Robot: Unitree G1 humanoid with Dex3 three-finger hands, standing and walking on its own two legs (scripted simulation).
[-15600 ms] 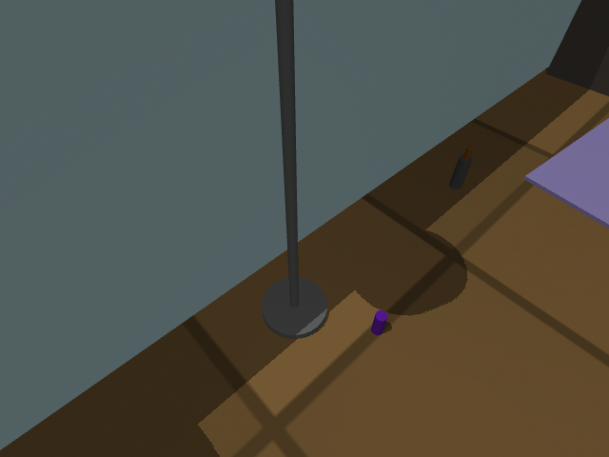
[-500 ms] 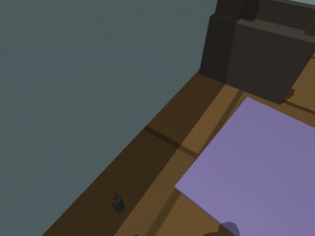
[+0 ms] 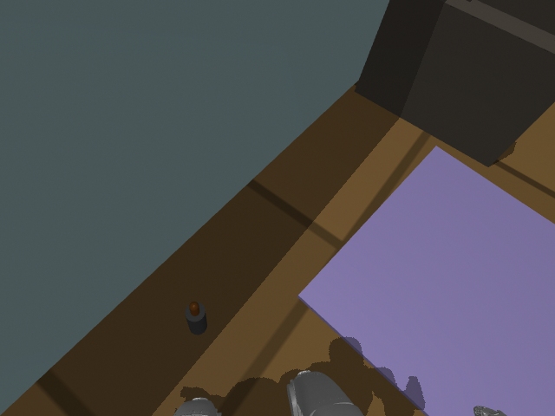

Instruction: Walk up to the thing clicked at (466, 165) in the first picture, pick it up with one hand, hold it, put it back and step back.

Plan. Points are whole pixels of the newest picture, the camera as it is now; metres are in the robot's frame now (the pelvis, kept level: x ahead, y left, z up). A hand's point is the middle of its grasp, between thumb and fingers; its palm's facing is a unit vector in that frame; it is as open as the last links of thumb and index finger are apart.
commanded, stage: walk up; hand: left
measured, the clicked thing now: (196, 316) +0.42 +0.18 -0.65
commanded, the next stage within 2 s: stand in 1.58 s
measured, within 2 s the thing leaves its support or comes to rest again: neither
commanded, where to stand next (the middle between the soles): +0.02 -0.05 m, yaw +0 degrees
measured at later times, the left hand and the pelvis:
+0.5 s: hand out of the picture +0.08 +0.20 -0.15, palm faces -0.11 -0.91 -0.40, open 7.3 cm; pelvis -0.03 -0.06 -0.02, yaw -4 degrees
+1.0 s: hand out of the picture +0.09 +0.28 -0.17, palm faces -0.02 -0.94 -0.35, open 7.3 cm; pelvis +0.00 -0.01 +0.00, yaw +0 degrees
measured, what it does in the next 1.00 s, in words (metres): steps on the spot: right foot, then left foot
